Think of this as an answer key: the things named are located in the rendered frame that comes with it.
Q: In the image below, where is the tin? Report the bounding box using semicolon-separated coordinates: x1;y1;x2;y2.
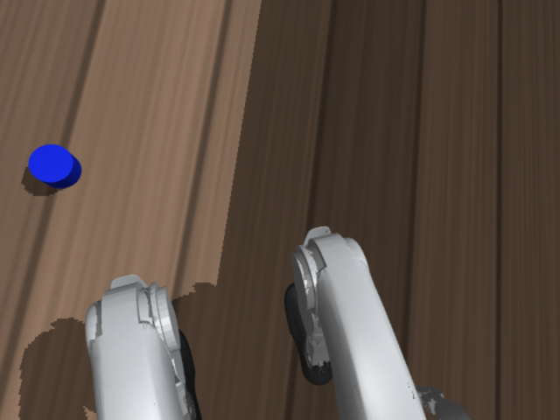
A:
28;144;81;189

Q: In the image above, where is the right robot hand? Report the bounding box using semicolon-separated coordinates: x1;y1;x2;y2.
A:
415;385;472;420

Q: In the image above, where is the left robot foot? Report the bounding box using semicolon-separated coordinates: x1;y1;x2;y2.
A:
178;329;202;420

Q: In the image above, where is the right robot foot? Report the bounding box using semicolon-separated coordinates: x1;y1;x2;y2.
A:
284;283;333;386

